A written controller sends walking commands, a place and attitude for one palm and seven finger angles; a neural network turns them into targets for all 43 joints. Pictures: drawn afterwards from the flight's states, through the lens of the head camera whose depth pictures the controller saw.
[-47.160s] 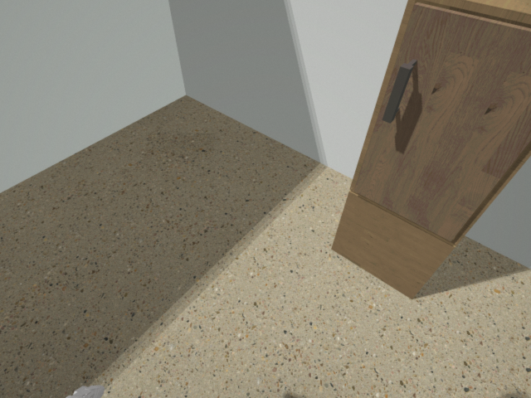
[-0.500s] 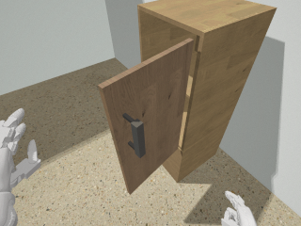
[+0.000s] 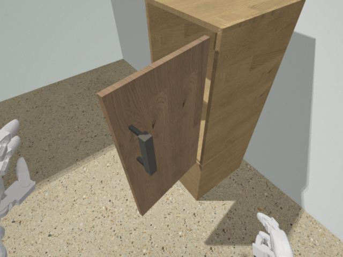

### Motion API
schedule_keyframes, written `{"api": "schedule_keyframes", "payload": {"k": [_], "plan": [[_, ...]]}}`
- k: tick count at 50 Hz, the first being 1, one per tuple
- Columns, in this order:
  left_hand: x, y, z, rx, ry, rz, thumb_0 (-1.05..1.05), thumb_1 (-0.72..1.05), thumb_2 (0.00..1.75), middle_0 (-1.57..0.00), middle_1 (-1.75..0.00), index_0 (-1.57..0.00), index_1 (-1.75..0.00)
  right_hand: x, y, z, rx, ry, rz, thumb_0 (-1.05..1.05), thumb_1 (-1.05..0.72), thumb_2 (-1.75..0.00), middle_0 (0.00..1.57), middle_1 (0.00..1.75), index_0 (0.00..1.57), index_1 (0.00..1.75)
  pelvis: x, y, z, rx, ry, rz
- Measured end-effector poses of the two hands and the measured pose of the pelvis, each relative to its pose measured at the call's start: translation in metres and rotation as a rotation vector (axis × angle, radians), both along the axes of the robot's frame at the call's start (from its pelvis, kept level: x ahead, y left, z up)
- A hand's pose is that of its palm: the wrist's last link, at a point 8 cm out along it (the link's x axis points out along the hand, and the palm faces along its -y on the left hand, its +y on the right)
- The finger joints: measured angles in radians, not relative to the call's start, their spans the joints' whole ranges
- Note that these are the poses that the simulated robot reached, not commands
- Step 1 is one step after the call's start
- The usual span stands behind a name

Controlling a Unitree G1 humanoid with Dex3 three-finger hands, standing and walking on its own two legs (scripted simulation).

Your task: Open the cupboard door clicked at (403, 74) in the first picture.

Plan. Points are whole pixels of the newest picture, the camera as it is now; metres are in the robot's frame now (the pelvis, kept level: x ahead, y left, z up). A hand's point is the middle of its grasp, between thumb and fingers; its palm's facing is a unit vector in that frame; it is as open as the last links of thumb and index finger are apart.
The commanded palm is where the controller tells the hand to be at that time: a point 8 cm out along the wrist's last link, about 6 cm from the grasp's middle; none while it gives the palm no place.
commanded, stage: step back with the hand held close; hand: left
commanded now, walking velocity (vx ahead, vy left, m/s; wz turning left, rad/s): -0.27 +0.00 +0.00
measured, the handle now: (142, 150) +0.35 +0.11 +0.06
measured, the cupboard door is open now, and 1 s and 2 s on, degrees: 100 100 100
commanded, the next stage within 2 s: stop stepping back and stand still in 1.04 s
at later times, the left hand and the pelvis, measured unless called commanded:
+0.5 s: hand out of the picture +0.13 +0.29 +0.15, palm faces +0.38 -0.78 -0.50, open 7.4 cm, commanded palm +0.07 +0.33 +0.17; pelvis -0.07 +0.03 -0.01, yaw +0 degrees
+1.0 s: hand out of the picture +0.05 +0.33 +0.17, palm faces +0.45 -0.79 -0.41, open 7.4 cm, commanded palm -0.01 +0.35 +0.17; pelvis -0.15 +0.05 -0.01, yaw +1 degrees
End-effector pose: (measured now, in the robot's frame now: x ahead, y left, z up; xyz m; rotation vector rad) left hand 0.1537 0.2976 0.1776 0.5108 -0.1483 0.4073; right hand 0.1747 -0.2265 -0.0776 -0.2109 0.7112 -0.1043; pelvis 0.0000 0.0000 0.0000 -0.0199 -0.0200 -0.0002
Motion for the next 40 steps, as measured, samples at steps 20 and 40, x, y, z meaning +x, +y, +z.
{"api": "schedule_keyframes", "payload": {"k": [20, 40], "plan": [[-0.038, 0.023, -0.006, 0.062, 0.005, -0.085, 0.01, 0.88, 0.90, -0.21, -0.30, -0.21, -0.30, -0.064, 0.010, 0.004, -0.057, 0.032, -0.084, 0.02, -0.91, -0.90, 0.20, 0.30, 0.20, 0.30, -0.052, 0.028, -0.008, -0.012, 0.027, -0.015], [-0.114, 0.047, -0.012, 0.046, -0.149, -0.047, 0.01, 0.88, 0.90, -0.21, -0.30, -0.21, -0.30, -0.129, 0.037, -0.010, -0.095, 0.040, -0.022, 0.02, -0.91, -0.90, 0.20, 0.30, 0.21, 0.30, -0.114, 0.048, -0.023, -0.047, -0.001, 0.027]]}}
